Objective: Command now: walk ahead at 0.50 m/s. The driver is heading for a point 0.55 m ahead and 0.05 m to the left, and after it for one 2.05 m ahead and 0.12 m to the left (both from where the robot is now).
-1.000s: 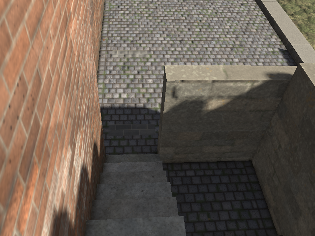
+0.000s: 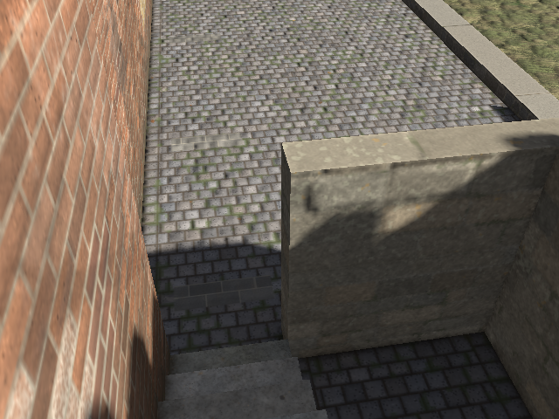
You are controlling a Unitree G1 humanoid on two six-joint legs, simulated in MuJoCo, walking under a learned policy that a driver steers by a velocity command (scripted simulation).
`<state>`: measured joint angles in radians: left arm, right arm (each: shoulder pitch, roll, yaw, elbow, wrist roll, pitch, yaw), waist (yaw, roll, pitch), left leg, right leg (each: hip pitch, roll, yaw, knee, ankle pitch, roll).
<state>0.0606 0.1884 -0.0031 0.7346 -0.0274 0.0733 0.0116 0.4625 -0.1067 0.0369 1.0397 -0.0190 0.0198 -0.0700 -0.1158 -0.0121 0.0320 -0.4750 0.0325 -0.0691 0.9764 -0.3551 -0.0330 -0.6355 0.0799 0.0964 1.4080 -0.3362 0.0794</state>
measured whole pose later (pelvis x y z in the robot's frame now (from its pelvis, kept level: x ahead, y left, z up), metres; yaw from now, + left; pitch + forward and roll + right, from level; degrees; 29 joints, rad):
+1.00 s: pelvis +0.44 -0.03 -0.23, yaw +2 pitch +0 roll +3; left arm 0.26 0.23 0.03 0.85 -0.01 -0.02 0.00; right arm 0.50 -0.16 0.01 1.06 0.05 -0.03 -0.11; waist -0.02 -0.07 0.02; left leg -0.26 -0.02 0.03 1.18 -0.77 0.04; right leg -0.47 0.00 0.10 0.57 0.51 0.06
